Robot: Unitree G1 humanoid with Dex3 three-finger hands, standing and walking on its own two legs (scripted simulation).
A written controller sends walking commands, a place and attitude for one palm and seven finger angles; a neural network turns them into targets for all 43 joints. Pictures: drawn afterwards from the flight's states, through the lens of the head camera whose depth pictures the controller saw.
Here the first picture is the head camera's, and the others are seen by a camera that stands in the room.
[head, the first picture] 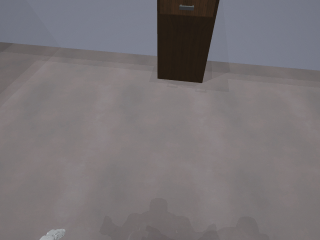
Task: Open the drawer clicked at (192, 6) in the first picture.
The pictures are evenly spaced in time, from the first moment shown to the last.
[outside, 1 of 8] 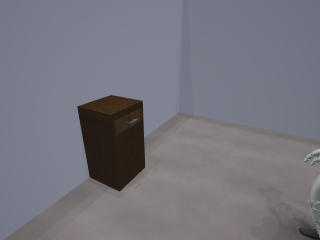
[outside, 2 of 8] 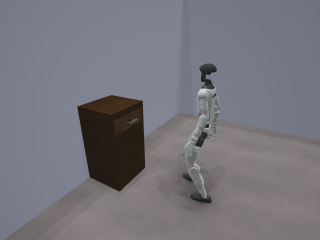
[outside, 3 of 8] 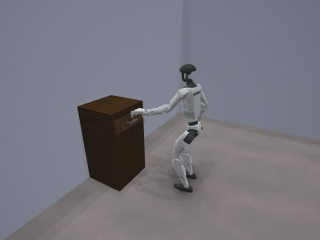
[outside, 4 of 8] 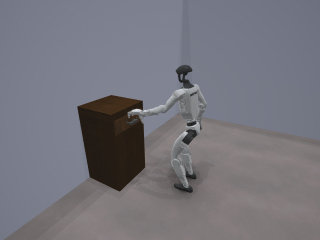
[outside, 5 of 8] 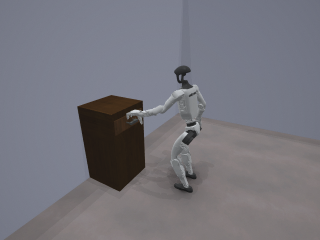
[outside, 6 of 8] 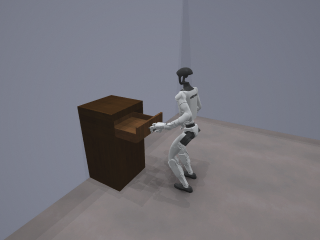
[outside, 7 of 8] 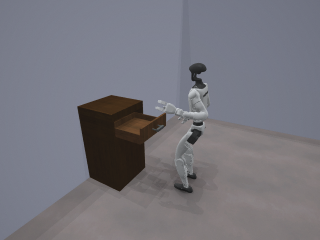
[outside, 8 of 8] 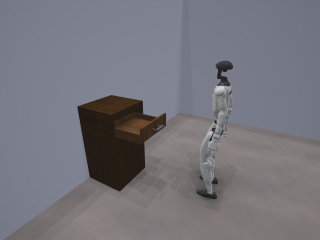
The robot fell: no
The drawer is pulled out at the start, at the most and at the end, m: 0.00 0.30 0.30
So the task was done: yes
